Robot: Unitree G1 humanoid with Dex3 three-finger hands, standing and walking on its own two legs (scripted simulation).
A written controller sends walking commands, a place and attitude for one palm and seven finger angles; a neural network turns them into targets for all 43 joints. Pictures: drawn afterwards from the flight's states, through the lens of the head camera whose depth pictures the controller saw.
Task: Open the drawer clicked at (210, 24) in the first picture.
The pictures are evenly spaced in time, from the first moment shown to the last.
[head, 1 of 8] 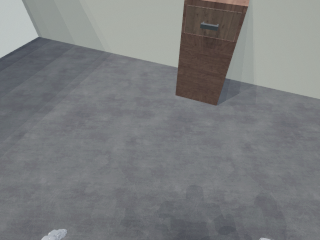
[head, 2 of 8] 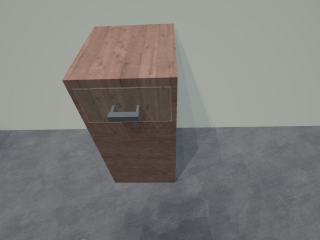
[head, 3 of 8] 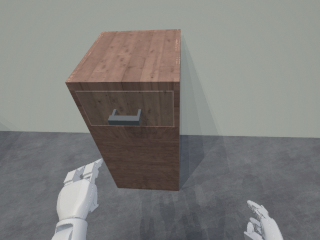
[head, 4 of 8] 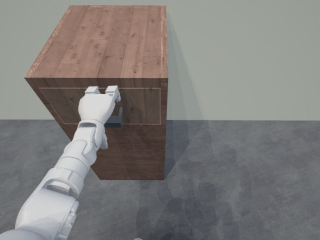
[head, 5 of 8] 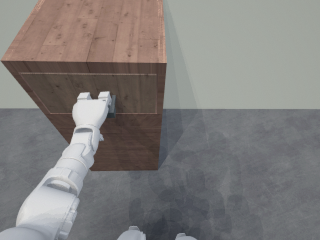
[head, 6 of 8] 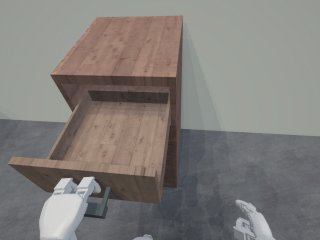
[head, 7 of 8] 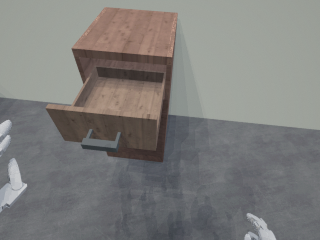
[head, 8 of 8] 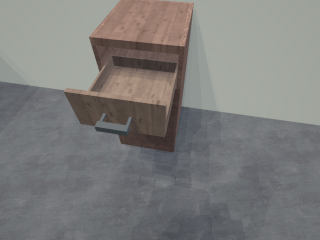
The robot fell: no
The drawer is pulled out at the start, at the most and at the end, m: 0.00 0.30 0.29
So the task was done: yes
